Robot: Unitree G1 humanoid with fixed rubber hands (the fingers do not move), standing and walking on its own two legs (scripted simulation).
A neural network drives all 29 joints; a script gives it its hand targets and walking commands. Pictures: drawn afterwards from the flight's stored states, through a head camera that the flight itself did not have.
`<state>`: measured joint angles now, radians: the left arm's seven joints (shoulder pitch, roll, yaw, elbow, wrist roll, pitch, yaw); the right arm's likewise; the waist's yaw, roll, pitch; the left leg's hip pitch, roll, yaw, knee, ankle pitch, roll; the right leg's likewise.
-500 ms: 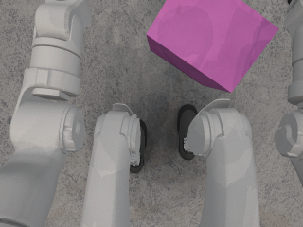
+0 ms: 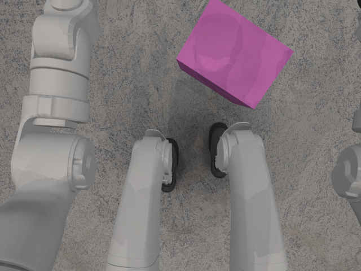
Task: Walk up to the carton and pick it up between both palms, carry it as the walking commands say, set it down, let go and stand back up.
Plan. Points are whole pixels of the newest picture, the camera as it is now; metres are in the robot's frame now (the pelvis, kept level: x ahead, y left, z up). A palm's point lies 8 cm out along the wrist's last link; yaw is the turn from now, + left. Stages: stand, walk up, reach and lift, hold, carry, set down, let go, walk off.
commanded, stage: set down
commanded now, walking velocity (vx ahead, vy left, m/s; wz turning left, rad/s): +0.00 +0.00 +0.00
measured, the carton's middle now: (225, 62) +0.48 -0.11 -0.42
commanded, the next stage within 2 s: let go in 0.28 s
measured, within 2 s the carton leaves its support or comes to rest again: neither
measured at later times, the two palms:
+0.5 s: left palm out of the picture +0.56 +0.14 +0.01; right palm out of the picture +0.52 -0.27 +0.00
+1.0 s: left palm out of the picture +0.41 +0.19 +0.11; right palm out of the picture +0.36 -0.25 +0.10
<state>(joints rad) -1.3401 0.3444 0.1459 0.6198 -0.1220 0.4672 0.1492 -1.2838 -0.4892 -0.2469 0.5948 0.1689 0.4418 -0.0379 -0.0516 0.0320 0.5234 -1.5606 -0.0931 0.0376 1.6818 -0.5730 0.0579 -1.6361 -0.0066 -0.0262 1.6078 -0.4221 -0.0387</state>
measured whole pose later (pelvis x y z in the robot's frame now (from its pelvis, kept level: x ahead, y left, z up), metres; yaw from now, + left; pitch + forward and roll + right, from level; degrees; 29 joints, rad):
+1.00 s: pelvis +0.09 +0.00 +0.18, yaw -2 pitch +18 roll +0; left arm -0.30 0.17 0.15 0.56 -0.09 0.19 0.03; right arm -0.23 -0.24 -0.09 0.54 0.09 0.18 0.09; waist -0.05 0.03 0.00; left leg -0.78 -0.08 0.00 0.85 -0.39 0.05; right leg -0.86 0.02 0.00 0.82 -0.28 -0.03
